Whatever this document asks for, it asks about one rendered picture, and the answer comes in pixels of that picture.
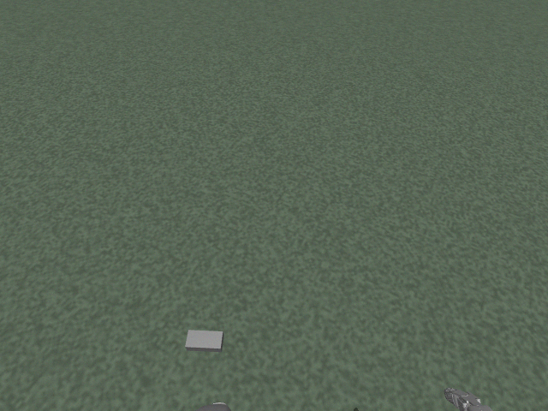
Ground right robot hand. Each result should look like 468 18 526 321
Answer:
444 388 492 411

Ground small box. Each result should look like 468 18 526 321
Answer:
185 330 224 352

